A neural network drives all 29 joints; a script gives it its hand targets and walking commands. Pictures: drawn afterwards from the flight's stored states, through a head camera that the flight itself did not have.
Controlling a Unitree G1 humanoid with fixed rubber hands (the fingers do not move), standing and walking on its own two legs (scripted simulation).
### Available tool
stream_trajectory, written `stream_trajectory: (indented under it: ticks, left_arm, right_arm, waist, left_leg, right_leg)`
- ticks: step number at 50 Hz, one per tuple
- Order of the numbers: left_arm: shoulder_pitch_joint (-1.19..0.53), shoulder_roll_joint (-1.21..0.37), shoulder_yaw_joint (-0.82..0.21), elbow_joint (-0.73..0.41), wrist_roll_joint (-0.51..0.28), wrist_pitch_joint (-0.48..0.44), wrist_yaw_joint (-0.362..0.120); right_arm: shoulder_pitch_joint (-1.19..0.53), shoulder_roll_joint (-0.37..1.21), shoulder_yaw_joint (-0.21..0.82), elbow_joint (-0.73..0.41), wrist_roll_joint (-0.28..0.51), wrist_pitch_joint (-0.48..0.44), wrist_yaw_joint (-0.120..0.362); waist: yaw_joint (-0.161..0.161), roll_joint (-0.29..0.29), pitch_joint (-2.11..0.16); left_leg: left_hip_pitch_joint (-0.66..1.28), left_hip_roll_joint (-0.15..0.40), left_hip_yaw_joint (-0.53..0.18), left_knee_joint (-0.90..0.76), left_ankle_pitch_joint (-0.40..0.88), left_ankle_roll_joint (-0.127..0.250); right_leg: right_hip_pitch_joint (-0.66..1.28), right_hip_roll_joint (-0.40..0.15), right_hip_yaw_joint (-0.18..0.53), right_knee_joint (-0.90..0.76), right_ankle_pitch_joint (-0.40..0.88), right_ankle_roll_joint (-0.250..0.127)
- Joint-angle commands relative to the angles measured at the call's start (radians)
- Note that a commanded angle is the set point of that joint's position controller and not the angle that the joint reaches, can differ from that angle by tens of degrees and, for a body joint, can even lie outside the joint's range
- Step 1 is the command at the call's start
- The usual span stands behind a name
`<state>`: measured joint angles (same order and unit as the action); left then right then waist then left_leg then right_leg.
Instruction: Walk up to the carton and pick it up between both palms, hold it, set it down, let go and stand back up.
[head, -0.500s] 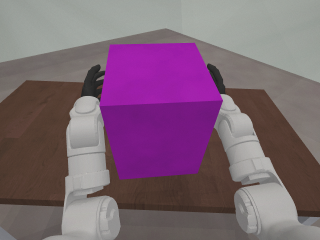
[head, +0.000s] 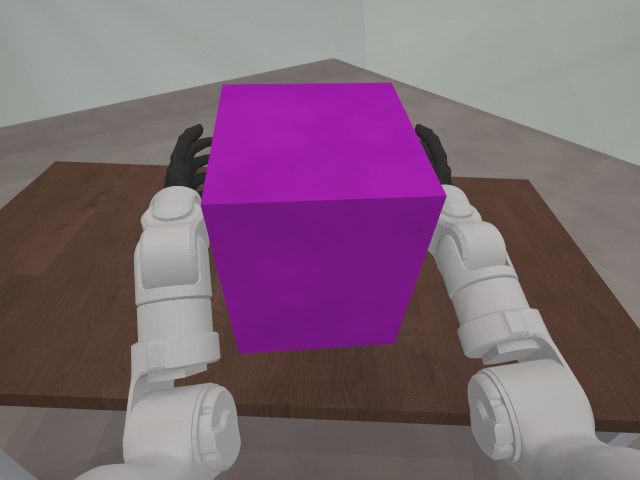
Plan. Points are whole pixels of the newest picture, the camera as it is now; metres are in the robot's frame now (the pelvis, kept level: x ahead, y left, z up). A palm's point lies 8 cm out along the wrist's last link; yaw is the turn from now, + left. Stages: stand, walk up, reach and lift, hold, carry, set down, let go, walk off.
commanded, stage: hold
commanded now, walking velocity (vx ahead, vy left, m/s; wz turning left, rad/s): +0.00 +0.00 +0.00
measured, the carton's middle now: (313, 221) +0.36 +0.00 +0.19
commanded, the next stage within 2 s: none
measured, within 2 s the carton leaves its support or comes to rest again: neither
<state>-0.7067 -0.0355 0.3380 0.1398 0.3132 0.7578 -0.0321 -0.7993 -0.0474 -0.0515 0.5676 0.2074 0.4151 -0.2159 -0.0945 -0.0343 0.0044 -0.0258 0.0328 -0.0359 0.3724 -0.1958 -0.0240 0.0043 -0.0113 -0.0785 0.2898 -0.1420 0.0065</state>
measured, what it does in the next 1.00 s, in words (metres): stands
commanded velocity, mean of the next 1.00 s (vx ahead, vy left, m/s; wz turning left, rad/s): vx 0.00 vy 0.00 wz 0.00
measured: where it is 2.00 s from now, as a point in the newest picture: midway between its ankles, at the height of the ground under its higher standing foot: outside the picture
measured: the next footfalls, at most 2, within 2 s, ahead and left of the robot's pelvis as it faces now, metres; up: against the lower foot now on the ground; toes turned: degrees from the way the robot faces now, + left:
none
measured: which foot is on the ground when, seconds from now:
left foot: down 0.00-1.00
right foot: down 0.00-1.00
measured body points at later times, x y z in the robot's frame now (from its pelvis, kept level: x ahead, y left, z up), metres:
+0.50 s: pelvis +0.01 +0.00 +0.00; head -0.05 +0.02 +0.45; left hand +0.38 +0.15 +0.23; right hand +0.38 -0.15 +0.23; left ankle +0.02 +0.13 -0.75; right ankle +0.02 -0.12 -0.75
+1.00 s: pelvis +0.00 +0.00 +0.00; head -0.06 +0.02 +0.45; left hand +0.38 +0.15 +0.23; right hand +0.38 -0.14 +0.22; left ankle +0.02 +0.13 -0.75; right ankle +0.02 -0.12 -0.75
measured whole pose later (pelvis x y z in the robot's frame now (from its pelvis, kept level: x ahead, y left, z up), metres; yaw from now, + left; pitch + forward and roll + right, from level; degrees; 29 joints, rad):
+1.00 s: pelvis +0.00 +0.00 +0.00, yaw +0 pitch -9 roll -1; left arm -0.68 -0.04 0.33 0.10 0.32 0.77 -0.03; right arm -0.78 -0.05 -0.04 0.53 0.22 0.43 -0.22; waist -0.10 -0.03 0.01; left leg -0.01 0.03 -0.04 0.37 -0.21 -0.02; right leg 0.02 -0.01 -0.08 0.29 -0.15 0.01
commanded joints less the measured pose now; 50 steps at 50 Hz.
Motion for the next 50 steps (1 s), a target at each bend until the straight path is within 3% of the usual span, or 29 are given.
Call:
stream_trajectory:
  ticks: [1,7,18,22,27,34,50]
  left_arm:
    - [-0.667,-0.540,-0.492,-0.045,-0.149,-0.052,-0.137]
    - [-0.658,-0.551,-0.506,-0.058,-0.156,-0.055,-0.136]
    - [-0.646,-0.541,-0.501,-0.062,-0.150,-0.047,-0.135]
    - [-0.645,-0.554,-0.532,-0.114,-0.170,-0.049,-0.133]
    - [-0.632,-0.535,-0.503,-0.086,-0.149,-0.038,-0.141]
    - [-0.622,-0.544,-0.529,-0.127,-0.166,-0.040,-0.138]
    - [-0.622,-0.536,-0.517,-0.110,-0.156,-0.033,-0.144]
  right_arm:
    - [-0.763,0.631,0.339,-0.288,0.096,-0.044,0.089]
    - [-0.759,0.632,0.350,-0.305,0.103,-0.047,0.091]
    - [-0.747,0.624,0.351,-0.305,0.108,-0.039,0.086]
    - [-0.733,0.626,0.367,-0.341,0.122,-0.041,0.082]
    - [-0.725,0.621,0.354,-0.318,0.107,-0.030,0.082]
    - [-0.725,0.625,0.381,-0.376,0.123,-0.034,0.076]
    - [-0.723,0.620,0.366,-0.353,0.117,-0.030,0.079]
  waist:
    - [-0.008,0.064,-0.337]
    - [-0.008,0.070,-0.367]
    - [-0.007,0.077,-0.337]
    - [-0.015,0.085,-0.384]
    - [-0.010,0.070,-0.324]
    - [-0.014,0.072,-0.376]
    - [-0.012,0.073,-0.348]
  left_leg:
    - [-0.031,-0.092,0.063,-0.070,0.187,-0.008]
    - [-0.011,-0.089,0.062,-0.058,0.248,-0.019]
    - [-0.013,-0.091,0.060,-0.059,0.243,-0.020]
    - [0.021,-0.089,0.055,-0.037,0.312,-0.030]
    - [-0.012,-0.091,0.061,-0.057,0.250,-0.019]
    - [0.017,-0.092,0.056,-0.037,0.323,-0.028]
    - [0.002,-0.093,0.059,-0.049,0.284,-0.023]
  right_leg:
    - [0.143,0.080,0.000,-0.026,0.103,0.025]
    - [0.153,0.088,0.000,-0.020,0.134,0.023]
    - [0.140,0.085,-0.001,-0.024,0.120,0.025]
    - [0.154,0.088,0.001,-0.015,0.179,0.026]
    - [0.147,0.084,-0.001,-0.025,0.136,0.026]
    - [0.166,0.090,-0.003,-0.014,0.193,0.028]
    - [0.161,0.087,-0.002,-0.019,0.169,0.027]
